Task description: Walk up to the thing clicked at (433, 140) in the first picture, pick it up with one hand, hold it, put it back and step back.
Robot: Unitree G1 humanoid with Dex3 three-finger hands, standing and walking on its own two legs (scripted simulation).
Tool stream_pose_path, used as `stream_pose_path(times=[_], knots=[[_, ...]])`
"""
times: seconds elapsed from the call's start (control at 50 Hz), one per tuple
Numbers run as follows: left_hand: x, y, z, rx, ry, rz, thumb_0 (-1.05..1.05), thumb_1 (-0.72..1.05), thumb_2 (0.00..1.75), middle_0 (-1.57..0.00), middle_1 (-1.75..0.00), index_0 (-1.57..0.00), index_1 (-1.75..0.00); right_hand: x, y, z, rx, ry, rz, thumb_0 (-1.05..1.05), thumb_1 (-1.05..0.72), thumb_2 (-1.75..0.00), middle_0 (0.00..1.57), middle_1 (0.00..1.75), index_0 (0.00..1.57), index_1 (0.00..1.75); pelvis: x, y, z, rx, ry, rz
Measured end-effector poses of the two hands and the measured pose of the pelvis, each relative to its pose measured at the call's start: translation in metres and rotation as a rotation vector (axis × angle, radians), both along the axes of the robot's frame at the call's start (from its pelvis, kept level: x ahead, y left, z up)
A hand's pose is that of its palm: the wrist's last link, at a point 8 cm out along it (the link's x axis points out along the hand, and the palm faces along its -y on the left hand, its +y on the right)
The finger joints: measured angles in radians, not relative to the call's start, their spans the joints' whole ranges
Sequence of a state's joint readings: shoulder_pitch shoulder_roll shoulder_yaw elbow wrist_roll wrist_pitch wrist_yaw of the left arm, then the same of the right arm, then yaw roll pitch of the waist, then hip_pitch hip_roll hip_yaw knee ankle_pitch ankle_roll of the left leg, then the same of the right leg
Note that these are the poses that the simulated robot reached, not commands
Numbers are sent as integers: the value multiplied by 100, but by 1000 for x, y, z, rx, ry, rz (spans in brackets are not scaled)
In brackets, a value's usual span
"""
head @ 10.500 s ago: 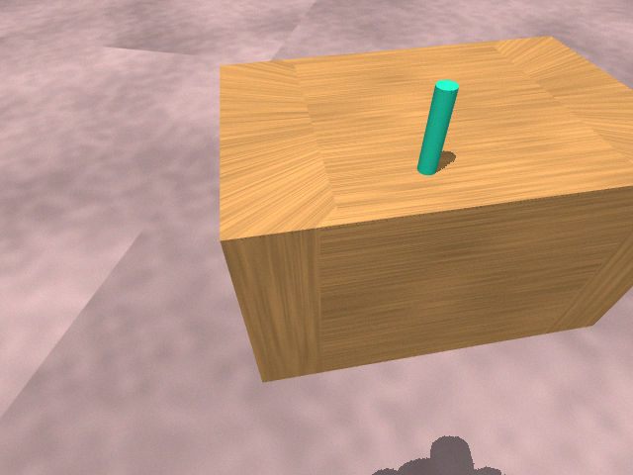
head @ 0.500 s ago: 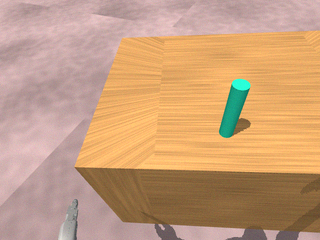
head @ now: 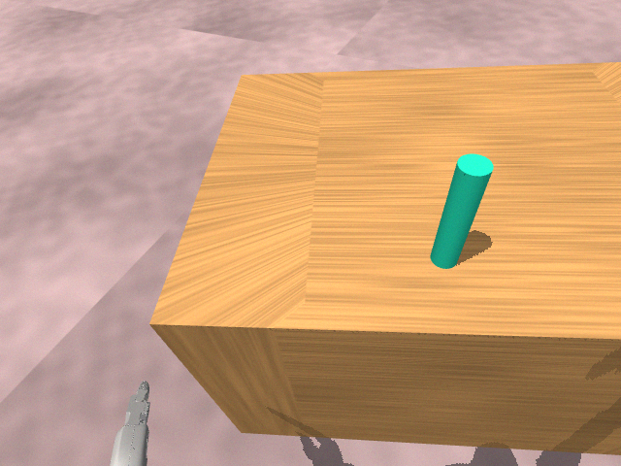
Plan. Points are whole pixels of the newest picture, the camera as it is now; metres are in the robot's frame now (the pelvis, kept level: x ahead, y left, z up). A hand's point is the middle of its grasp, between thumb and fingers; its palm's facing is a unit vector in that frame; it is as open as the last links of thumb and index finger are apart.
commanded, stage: go down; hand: right
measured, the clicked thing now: (457, 217) +0.46 -0.18 +0.05
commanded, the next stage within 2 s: approach in 0.16 s
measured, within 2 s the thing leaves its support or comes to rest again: neither
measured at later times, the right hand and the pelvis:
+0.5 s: hand out of the picture +0.35 -0.35 +0.10, palm faces +0.08 +1.00 +0.01, open 17.4 cm; pelvis +0.00 +0.00 -0.01, yaw +0 degrees
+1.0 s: hand (495, 267) +0.40 -0.22 +0.01, palm faces +0.05 +1.00 +0.06, open 17.4 cm; pelvis -0.02 -0.01 -0.04, yaw +3 degrees
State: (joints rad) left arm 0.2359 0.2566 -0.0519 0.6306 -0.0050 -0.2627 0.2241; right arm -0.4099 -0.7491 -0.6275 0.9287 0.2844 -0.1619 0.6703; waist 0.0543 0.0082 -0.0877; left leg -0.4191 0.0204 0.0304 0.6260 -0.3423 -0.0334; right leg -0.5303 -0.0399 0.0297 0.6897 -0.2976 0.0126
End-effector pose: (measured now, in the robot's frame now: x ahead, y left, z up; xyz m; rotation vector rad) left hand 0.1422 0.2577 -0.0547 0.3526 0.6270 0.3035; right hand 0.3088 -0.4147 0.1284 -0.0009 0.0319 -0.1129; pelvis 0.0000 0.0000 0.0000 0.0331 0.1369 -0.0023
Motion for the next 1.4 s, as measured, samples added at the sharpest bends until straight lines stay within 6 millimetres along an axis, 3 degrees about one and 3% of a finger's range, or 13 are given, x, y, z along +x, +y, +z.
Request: stream_pose_path(times=[0.46,0.74,0.82,1.06,1.4], knots=[[-3,-4,-9,-2,31,1,-1,-53,4,-6,-5,-6,-5,11,6,-18,10,24,20,-2,51,-4,6,5,5,4,-1,-3,-5,5,22,2],[-18,-3,-9,9,9,1,-1,-51,3,-7,-6,-7,-5,52,89,-104,78,54,108,-2,52,-4,5,5,5,4,-12,-5,-23,7,89,28],[-26,-4,-10,10,8,9,-1,-51,3,-7,-6,-7,-5,62,108,-119,81,31,101,-2,52,-4,5,5,5,4,-15,-5,-30,9,105,41],[-32,-3,-2,-21,-23,17,-1,-53,4,-7,-6,-7,-5,61,148,-117,56,-13,55,-2,50,-4,5,4,5,4,-17,-8,-37,7,101,47],[-40,13,-7,-64,-21,26,-1,-54,5,-6,-5,-6,-5,55,181,-114,28,-28,17,-2,49,-4,5,5,4,4,-25,4,-43,-13,93,44]])
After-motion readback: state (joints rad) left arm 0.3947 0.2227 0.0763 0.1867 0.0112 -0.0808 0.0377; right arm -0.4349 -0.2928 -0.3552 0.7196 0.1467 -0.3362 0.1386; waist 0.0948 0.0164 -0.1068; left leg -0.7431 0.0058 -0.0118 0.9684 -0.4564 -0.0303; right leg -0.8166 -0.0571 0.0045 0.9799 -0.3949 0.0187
